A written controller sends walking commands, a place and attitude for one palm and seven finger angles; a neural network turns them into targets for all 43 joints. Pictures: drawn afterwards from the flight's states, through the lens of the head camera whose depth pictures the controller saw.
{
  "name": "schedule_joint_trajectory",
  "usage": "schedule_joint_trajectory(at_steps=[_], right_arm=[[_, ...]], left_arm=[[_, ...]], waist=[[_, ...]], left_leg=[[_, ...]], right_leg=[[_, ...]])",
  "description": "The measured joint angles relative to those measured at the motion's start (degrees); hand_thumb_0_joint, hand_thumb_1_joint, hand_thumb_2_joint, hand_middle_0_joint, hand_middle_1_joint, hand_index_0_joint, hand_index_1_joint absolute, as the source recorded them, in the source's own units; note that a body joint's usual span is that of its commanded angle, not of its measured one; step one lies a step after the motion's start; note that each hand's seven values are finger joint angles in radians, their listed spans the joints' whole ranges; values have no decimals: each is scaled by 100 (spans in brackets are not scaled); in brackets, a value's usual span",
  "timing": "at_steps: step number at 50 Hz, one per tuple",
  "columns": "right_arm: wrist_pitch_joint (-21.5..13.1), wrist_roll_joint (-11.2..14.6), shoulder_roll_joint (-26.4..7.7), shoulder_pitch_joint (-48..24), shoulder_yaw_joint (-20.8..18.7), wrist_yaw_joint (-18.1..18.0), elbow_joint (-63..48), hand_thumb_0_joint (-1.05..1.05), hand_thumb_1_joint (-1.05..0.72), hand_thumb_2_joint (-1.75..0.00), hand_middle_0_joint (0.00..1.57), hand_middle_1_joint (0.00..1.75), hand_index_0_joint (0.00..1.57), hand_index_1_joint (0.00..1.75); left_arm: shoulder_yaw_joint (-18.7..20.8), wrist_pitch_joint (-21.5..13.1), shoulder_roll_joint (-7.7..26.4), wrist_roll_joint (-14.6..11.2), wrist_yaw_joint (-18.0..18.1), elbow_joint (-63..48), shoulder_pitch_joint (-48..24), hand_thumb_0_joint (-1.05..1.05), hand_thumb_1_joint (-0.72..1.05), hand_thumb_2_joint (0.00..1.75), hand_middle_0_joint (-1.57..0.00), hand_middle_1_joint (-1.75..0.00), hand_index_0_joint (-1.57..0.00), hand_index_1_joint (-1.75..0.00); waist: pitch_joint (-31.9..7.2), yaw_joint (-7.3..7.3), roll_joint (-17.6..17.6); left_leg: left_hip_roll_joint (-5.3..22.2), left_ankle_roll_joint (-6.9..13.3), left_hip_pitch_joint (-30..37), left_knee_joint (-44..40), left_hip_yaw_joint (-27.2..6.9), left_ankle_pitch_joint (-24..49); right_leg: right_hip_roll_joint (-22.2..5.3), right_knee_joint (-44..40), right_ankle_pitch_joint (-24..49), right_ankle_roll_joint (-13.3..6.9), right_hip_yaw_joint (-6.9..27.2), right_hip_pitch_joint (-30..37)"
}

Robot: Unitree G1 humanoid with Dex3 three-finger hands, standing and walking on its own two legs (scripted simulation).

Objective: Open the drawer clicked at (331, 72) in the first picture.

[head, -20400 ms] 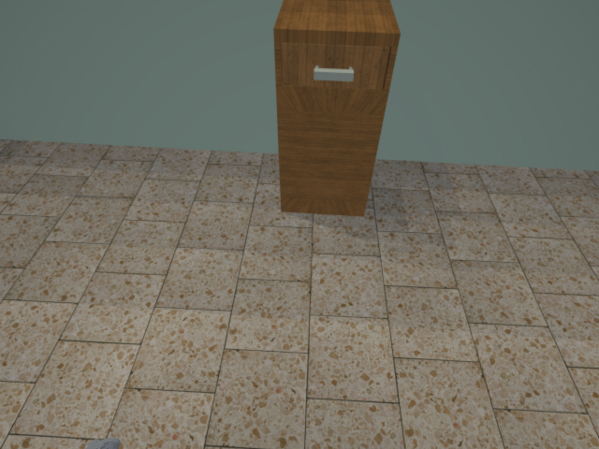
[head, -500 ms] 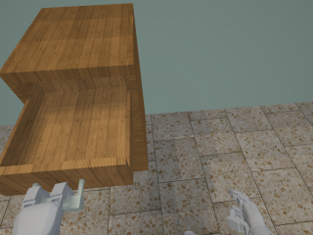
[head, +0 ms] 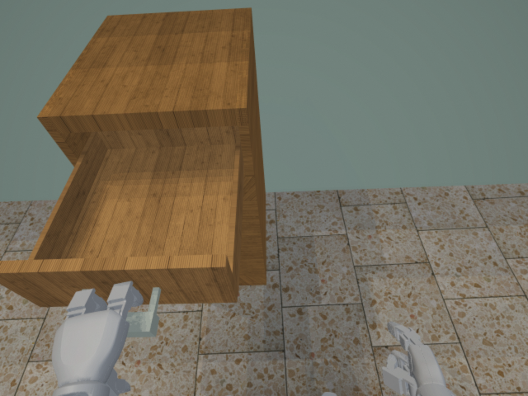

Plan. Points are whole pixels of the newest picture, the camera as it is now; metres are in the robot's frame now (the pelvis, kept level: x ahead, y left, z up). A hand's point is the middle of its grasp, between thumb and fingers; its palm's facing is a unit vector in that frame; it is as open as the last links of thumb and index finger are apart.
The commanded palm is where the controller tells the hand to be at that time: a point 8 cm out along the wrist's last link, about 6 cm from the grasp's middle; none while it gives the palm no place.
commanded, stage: lift the hand off the handle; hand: left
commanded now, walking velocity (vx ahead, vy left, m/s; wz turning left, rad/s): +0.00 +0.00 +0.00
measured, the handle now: (116, 309) +0.24 +0.26 -0.01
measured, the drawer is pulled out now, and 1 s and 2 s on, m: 0.30 0.30 0.30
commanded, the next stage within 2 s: draw the hand back to the body in 1.68 s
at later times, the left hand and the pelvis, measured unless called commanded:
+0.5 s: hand (109, 343) +0.19 +0.25 -0.02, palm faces -0.02 -0.06 -1.00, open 13.6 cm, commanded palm +0.17 +0.25 +0.05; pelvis -0.01 +0.00 +0.00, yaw +0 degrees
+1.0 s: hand (92, 324) +0.20 +0.25 +0.05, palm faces +0.04 -0.08 -1.00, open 13.3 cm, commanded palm +0.17 +0.25 +0.12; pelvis +0.00 +0.00 +0.03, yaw +0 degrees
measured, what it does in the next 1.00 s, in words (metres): stands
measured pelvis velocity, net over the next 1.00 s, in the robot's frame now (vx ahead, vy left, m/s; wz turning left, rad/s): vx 0.00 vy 0.00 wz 0.00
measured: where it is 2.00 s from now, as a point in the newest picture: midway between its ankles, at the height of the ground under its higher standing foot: outside the picture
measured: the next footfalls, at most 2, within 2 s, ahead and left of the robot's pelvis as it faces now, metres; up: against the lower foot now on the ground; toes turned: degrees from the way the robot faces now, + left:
none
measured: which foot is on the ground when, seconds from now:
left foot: down 0.00-1.00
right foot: down 0.00-1.00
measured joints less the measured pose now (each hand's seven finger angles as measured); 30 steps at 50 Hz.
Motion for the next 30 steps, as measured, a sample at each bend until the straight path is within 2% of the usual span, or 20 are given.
schedule_joint_trajectory(at_steps=[4, 9, 20, 30], right_arm=[[-16, -6, -56, -28, -52, -26, 41, 1, -90, -90, 20, 30, 21, 30], [-48, -12, -137, -42, -146, -41, 108, 1, -90, -90, 20, 30, 21, 30], [-58, 19, -127, 11, -178, -79, 201, 1, -90, -90, 20, 30, 21, 30], [-89, 69, -67, 84, -90, -139, 206, 1, -90, -90, 20, 30, 21, 30]], left_arm=[[95, -104, 41, 42, 45, 111, -43, 0, -38, 34, -32, -122, -32, -122], [129, -150, 41, 35, 98, 208, -145, 0, -45, 31, -32, -121, -32, -121], [130, -110, 56, 1, 149, 338, -324, 0, -48, 30, -32, -121, -34, -123], [41, 37, 129, -156, -85, 101, -300, 0, -48, 30, -32, -120, -37, -123]], waist=[[2, 18, -35], [-9, 19, -35], [-23, -24, -5], [100, -41, 71]], left_leg=[[5, -13, -37, 13, -11, 9], [-1, -18, -148, 93, -41, -4], [-6, -12, -226, 150, -43, 4], [-23, 5, 154, -149, -33, 135]], right_leg=[[4, 17, 3, -14, -11, -36], [-6, 83, -11, -22, -39, -131], [-11, 127, 3, -18, -39, -203], [-16, -164, 125, 3, -24, 178]])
